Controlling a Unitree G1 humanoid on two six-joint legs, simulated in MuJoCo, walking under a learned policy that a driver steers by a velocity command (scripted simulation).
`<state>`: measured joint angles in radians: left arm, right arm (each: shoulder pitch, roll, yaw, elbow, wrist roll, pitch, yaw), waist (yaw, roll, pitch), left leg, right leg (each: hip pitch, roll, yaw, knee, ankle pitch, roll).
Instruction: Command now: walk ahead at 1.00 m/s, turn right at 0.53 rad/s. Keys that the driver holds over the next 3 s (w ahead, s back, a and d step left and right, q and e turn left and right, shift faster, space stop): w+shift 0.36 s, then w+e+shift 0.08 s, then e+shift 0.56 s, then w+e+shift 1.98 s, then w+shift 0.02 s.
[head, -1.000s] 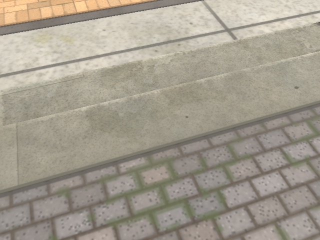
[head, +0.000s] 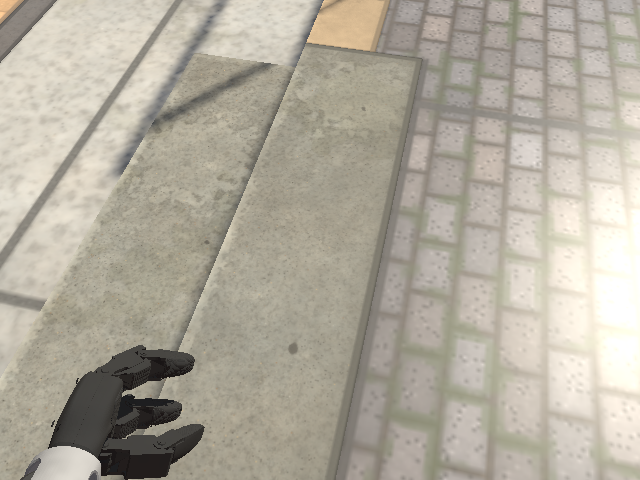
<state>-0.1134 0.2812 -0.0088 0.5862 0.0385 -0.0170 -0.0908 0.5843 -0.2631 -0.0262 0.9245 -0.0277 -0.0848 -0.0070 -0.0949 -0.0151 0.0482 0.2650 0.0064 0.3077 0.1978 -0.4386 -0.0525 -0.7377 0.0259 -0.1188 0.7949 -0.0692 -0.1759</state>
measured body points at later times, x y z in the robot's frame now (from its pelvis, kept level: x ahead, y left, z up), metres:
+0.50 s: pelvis +0.51 +0.03 -0.01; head +0.54 +0.03 +0.44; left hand +0.49 +0.32 -0.14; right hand +0.70 -0.24 -0.08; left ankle +0.67 +0.12 -0.71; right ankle +0.22 -0.04 -0.66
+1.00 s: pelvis +0.79 -0.03 +0.01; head +0.83 -0.08 +0.45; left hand +1.06 +0.16 -0.07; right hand +0.87 -0.36 -0.08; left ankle +0.80 +0.14 -0.61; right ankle +0.87 -0.12 -0.71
